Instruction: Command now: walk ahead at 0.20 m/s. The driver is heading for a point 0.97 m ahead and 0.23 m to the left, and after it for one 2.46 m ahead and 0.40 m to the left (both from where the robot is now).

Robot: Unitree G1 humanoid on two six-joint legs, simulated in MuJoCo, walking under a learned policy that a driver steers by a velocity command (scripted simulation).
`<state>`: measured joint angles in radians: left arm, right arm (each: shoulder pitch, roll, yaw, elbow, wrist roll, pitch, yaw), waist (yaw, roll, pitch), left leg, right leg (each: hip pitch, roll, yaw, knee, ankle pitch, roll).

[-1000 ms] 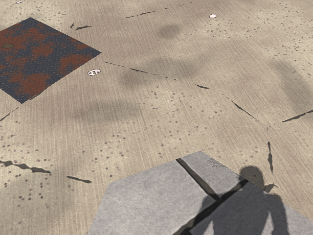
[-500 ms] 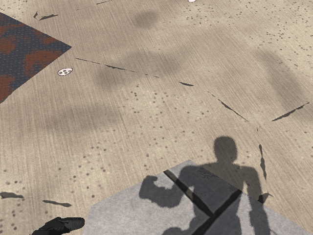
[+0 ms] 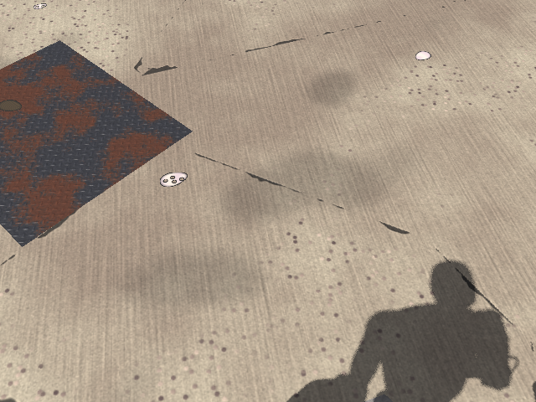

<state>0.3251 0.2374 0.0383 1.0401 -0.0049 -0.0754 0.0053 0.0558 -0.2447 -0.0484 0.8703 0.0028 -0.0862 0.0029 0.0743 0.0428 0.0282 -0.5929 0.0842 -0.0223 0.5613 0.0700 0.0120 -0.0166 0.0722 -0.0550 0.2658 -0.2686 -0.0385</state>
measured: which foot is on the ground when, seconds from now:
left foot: up 0.00-0.02, down 0.04-1.00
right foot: down 0.00-0.06, up 0.08-0.34, down 0.36-1.00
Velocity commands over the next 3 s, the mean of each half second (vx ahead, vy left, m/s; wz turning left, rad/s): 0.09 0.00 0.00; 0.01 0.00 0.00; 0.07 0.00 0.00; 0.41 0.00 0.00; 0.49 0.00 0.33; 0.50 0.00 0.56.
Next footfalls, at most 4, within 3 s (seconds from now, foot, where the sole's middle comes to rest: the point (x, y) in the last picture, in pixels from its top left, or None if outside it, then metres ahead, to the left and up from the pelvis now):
0.04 left None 0.22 0.12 -0.78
0.36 right None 0.14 -0.12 -0.78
2.06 right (339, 351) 0.61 -0.11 -0.78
2.64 left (243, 256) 0.88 0.17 -0.78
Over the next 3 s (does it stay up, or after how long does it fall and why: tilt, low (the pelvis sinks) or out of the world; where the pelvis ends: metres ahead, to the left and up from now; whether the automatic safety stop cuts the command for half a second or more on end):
stays up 0.94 0.11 0.00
